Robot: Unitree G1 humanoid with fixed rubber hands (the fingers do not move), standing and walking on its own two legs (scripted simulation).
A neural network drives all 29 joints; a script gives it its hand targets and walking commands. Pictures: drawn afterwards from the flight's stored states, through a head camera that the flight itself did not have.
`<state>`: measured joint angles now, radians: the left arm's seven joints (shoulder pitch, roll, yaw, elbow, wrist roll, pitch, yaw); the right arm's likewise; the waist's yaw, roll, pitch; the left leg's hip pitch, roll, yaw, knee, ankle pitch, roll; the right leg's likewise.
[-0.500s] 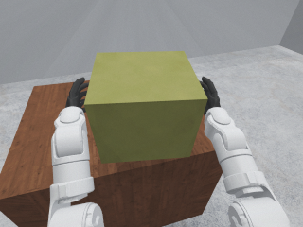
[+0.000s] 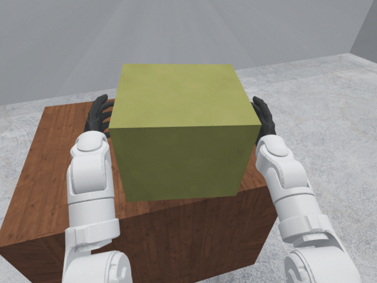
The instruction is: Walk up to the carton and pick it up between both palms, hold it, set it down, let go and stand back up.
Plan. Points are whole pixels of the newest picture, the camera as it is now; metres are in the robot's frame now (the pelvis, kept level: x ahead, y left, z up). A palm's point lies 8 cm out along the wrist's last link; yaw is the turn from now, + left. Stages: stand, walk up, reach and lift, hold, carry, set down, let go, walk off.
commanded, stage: hold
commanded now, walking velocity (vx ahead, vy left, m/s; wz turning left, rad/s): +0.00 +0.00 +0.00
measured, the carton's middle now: (180, 130) +0.41 +0.02 +0.16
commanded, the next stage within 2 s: none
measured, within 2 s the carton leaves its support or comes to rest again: neither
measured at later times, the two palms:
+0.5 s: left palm (96, 135) +0.35 +0.18 +0.20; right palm (263, 135) +0.35 -0.15 +0.18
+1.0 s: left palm (99, 135) +0.35 +0.17 +0.20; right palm (266, 136) +0.35 -0.16 +0.18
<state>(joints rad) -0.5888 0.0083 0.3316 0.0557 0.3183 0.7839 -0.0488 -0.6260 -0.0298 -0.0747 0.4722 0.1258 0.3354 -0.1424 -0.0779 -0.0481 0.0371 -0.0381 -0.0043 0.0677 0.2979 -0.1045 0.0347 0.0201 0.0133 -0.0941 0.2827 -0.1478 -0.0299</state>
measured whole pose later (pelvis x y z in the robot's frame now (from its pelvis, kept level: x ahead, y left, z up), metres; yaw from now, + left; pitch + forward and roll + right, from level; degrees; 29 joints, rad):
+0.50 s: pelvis +0.00 +0.01 +0.00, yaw +0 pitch -9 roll -1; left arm -0.56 0.00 0.31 0.03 0.31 0.79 -0.03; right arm -0.61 -0.05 -0.05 0.46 0.15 0.33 -0.14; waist -0.08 -0.04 0.04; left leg -0.03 -0.01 0.07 0.31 -0.12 0.04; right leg 0.04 0.01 -0.09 0.27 -0.15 -0.02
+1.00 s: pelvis +0.00 +0.00 +0.00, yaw +0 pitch -9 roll +0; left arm -0.58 0.00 0.33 0.05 0.32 0.79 -0.04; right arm -0.63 -0.04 -0.07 0.49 0.13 0.34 -0.13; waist -0.08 -0.04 0.04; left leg -0.03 0.00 0.07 0.30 -0.11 0.03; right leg 0.03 0.02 -0.09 0.28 -0.15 -0.03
